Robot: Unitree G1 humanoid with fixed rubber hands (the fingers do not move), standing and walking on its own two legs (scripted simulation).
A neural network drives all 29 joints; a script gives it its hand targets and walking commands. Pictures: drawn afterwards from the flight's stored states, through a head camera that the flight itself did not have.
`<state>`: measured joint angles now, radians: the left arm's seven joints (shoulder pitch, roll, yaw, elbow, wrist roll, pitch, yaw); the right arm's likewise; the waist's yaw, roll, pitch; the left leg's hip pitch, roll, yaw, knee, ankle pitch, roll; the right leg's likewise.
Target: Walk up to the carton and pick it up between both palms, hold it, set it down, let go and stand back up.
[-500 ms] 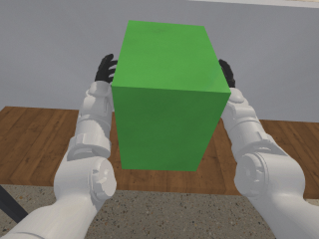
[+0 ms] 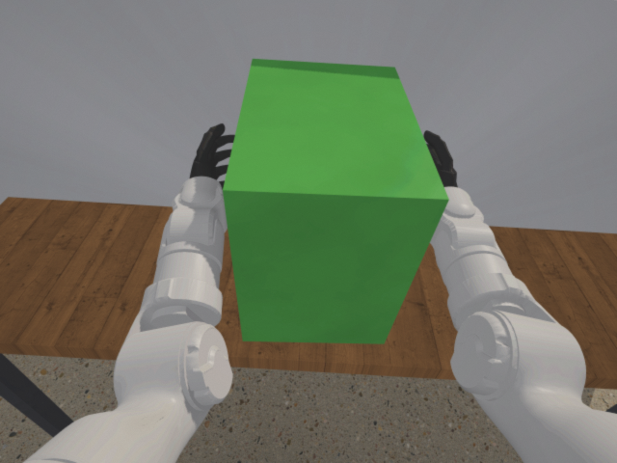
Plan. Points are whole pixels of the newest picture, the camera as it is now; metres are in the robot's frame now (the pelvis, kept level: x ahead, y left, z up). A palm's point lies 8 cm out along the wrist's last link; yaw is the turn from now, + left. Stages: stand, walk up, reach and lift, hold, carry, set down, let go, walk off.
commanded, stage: set down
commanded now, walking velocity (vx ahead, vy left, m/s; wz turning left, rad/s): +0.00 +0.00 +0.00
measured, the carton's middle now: (319, 203) +0.45 +0.03 +0.12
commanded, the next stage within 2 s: none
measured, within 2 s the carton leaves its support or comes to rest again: rests again in 0.96 s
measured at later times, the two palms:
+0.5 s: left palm (214, 200) +0.42 +0.18 +0.14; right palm (434, 206) +0.43 -0.13 +0.15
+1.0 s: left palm (215, 215) +0.41 +0.18 +0.12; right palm (430, 216) +0.43 -0.13 +0.13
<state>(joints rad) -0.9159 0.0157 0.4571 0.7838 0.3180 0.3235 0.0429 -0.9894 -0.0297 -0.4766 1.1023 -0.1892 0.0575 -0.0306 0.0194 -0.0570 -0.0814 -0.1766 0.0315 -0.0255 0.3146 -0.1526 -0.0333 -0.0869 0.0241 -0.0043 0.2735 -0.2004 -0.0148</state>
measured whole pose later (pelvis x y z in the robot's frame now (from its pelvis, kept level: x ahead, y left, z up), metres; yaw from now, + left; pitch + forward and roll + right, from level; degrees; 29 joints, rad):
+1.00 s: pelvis +0.00 +0.00 +0.00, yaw -1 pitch +6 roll +0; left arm -0.83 -0.04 0.50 0.80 0.35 0.16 0.04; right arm -0.90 0.02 -0.58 1.02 -0.37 -0.04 0.04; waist 0.06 -0.05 -0.09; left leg -0.26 0.04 0.03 0.30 -0.14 -0.03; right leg -0.20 0.01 -0.03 0.29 -0.19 -0.02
